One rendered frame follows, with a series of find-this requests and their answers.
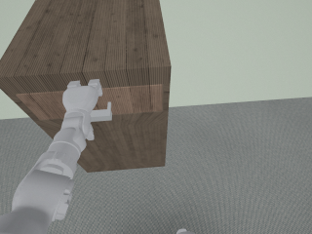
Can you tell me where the handle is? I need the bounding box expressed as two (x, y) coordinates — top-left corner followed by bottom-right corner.
(90, 101), (112, 122)

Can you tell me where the drawer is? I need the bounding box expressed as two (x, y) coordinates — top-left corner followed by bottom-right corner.
(16, 84), (163, 120)

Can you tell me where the left robot forearm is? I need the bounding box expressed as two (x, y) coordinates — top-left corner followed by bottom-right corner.
(12, 108), (92, 210)

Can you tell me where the robot left hand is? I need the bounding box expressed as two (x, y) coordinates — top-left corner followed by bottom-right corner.
(62, 79), (103, 140)

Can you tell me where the left robot upper arm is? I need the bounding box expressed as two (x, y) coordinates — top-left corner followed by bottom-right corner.
(0, 169), (75, 234)

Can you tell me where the cabinet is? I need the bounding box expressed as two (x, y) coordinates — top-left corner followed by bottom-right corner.
(0, 0), (172, 173)

